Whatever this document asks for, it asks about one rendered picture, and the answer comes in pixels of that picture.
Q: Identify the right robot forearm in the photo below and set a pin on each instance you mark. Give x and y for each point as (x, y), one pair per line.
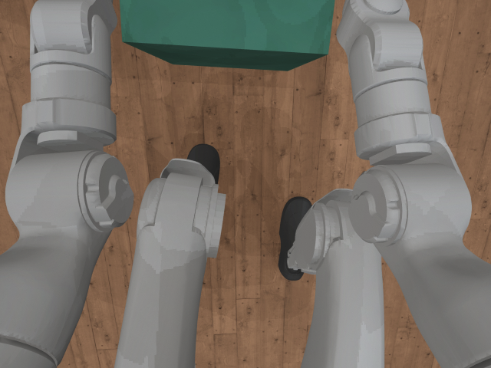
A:
(389, 86)

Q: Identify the left robot shin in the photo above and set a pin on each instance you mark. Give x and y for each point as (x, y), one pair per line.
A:
(151, 198)

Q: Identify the right robot upper arm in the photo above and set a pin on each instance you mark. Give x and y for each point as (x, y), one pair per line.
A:
(416, 216)

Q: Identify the robot shin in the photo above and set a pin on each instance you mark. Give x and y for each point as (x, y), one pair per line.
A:
(296, 258)
(151, 198)

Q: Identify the left robot upper arm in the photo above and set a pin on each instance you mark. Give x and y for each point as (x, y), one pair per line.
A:
(65, 206)

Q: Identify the carton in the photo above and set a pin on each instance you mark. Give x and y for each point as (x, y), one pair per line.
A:
(276, 35)

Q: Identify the left robot forearm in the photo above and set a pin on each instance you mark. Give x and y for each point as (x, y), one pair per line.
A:
(70, 66)

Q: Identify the right robot shin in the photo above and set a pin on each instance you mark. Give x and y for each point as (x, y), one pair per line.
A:
(296, 258)

